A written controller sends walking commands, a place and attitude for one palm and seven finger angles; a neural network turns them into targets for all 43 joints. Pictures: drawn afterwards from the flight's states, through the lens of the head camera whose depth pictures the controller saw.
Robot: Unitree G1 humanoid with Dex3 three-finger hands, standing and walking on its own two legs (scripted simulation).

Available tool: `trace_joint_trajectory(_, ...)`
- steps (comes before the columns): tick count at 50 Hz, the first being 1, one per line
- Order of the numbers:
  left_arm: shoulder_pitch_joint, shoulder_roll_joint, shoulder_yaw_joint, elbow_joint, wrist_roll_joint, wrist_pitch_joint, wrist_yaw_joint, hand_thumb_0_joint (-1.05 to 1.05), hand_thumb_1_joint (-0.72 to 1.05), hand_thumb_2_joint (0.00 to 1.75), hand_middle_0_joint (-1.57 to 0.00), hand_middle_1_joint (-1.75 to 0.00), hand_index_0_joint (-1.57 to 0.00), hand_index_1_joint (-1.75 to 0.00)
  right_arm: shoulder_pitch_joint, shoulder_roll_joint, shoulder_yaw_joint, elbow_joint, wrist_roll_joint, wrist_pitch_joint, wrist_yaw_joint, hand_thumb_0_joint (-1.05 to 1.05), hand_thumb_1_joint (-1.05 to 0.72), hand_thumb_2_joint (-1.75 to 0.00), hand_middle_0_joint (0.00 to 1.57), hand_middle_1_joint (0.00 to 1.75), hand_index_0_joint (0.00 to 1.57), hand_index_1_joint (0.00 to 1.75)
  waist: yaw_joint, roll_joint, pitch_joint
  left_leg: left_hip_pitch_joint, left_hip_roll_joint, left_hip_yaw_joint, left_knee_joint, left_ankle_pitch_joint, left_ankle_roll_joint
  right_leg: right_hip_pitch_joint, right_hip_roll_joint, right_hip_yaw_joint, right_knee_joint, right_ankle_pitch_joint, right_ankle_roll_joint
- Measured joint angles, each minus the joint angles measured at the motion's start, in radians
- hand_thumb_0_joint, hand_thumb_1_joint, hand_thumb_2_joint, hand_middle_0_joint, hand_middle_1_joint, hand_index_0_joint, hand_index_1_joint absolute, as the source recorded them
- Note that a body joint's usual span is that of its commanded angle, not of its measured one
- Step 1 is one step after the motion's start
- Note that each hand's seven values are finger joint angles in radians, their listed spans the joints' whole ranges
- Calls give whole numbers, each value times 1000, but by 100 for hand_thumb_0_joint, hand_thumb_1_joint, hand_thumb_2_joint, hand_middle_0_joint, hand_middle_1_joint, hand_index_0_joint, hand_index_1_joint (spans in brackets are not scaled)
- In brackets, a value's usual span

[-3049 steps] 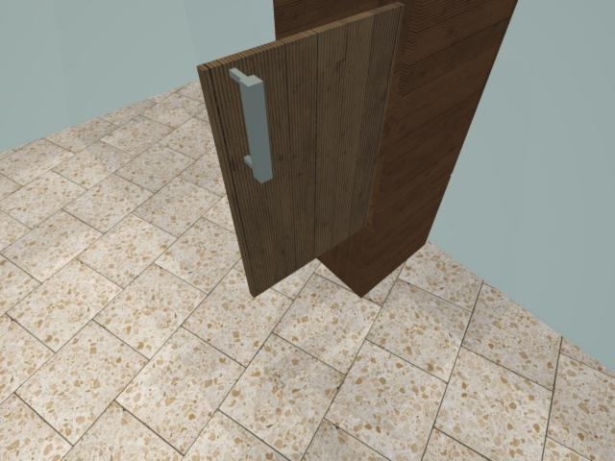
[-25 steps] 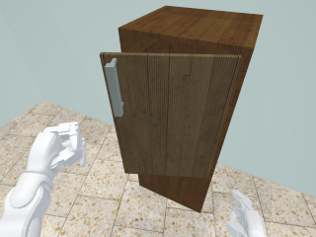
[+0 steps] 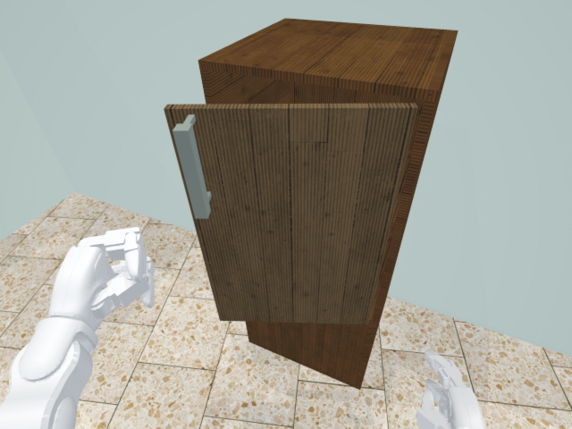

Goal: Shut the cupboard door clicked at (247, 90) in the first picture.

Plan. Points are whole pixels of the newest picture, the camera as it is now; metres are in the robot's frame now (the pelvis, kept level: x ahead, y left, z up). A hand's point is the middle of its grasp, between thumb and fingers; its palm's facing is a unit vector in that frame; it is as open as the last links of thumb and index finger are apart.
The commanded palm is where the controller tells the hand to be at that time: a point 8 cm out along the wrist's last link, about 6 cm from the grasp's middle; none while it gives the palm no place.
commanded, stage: bring the fist close to the handle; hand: left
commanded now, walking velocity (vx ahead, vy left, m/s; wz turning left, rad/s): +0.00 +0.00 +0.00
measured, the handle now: (196, 168) +0.46 +0.21 +0.17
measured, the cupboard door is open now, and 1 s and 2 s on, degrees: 22 22 16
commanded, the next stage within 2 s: push the door shut along its arc in 1.38 s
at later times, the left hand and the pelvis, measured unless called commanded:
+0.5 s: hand (175, 238) +0.29 +0.18 +0.17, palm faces +0.07 -1.00 -0.05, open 3.1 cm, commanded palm +0.27 +0.22 +0.17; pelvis +0.01 +0.00 +0.00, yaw -1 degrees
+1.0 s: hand (202, 207) +0.35 +0.16 +0.18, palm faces +0.06 -1.00 -0.03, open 3.1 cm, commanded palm +0.33 +0.21 +0.17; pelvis +0.01 +0.00 +0.00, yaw -1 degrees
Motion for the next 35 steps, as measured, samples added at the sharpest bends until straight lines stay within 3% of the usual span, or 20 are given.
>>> trace_joint_trajectory(10, -103, -11, -26, 81, 12, -7, 13, 1, 90, 90, -130, -150, -130, -150, -9, -2, 2, 22, -1, -3, -9, 1, -90, -90, 21, 30, 20, 30, 0, 2, 9, -2, -3, -7, 4, -1, -2, -1, -1, -7, 9, -6, -3)
trace_joint_trajectory(23, -230, -15, -23, 203, 32, 17, 36, 1, 90, 90, -130, -150, -130, -150, -15, -6, -6, 14, -1, 32, 2, 1, -90, -90, 21, 30, 20, 30, -17, -8, 2, 4, 1, 10, -12, -5, -2, -4, -2, 10, -3, -6, -3)
trace_joint_trajectory(35, -287, -47, -65, 232, 58, 21, 81, 1, 90, 90, -130, -150, -130, -150, -23, 0, -12, 13, -7, 72, 14, 1, -91, -90, 21, 30, 20, 30, -24, -13, 3, 9, -3, 20, -18, -10, 2, -1, -7, 18, -10, -8, 1)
